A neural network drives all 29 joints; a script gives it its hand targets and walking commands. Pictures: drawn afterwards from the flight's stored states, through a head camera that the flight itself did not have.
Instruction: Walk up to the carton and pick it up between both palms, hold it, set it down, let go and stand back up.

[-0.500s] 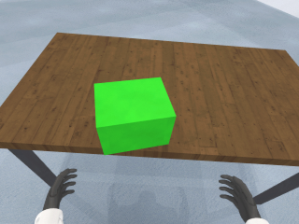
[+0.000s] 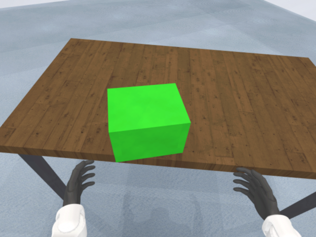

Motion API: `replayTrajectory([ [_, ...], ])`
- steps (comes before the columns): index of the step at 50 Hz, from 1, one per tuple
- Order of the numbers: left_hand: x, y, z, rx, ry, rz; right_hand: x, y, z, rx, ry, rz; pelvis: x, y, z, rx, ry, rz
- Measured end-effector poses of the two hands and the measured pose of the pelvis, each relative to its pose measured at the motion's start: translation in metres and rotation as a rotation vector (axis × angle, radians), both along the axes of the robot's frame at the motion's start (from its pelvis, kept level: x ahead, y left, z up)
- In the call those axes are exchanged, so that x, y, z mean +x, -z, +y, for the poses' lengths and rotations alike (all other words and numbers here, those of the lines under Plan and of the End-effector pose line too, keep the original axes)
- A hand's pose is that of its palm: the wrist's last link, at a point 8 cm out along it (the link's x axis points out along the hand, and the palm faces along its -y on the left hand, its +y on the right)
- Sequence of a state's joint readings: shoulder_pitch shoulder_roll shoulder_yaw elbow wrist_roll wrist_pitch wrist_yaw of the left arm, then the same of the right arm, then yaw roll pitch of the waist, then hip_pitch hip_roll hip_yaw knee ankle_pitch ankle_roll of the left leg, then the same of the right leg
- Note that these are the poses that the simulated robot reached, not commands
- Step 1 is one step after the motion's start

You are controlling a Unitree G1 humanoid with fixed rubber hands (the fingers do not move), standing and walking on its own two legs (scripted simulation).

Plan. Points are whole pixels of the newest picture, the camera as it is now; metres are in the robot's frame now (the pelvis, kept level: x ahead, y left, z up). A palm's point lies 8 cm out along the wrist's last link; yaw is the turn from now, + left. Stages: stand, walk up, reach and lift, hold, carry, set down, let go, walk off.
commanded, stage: reach and lift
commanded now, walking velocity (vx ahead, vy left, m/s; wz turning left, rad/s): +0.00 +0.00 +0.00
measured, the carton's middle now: (146, 121) +0.45 +0.06 +0.00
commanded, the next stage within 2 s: none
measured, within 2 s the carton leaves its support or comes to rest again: neither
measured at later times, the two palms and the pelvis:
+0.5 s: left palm (82, 169) +0.25 +0.19 +0.05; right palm (255, 165) +0.29 -0.22 +0.06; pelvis +0.00 +0.00 +0.00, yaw +0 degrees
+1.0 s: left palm (77, 138) +0.30 +0.21 +0.10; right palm (241, 126) +0.37 -0.19 +0.11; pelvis +0.00 +0.00 +0.00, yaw +0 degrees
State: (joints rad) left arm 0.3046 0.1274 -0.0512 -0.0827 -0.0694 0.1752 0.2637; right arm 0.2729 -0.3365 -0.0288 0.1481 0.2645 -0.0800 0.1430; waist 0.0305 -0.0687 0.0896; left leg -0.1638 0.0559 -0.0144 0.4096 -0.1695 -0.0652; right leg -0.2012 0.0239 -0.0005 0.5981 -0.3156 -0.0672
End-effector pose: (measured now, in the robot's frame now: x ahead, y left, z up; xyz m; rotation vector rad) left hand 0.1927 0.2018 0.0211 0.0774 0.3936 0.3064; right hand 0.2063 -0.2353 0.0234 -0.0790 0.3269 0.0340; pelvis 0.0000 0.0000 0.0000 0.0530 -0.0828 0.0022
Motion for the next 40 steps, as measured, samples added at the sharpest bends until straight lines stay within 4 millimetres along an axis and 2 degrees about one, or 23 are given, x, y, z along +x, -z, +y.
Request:
replayTrajectory([
  [15, 0.038, -0.018, -0.005, -0.014, 0.012, 0.004, 0.058, -0.026, 0.013, 0.039, -0.002, -0.073, 0.005, 0.000, 0.000, 0.000, 0.000, 0.013],
  [32, 0.067, -0.044, -0.006, -0.003, 0.019, -0.002, 0.096, -0.050, 0.021, 0.065, 0.018, -0.108, 0.003, 0.000, 0.000, 0.000, 0.001, 0.012],
  [40, 0.089, -0.062, 0.000, -0.021, 0.003, -0.025, 0.125, -0.070, 0.034, 0.065, -0.011, -0.117, 0.000, 0.000, 0.001, -0.001, 0.002, 0.029],
])
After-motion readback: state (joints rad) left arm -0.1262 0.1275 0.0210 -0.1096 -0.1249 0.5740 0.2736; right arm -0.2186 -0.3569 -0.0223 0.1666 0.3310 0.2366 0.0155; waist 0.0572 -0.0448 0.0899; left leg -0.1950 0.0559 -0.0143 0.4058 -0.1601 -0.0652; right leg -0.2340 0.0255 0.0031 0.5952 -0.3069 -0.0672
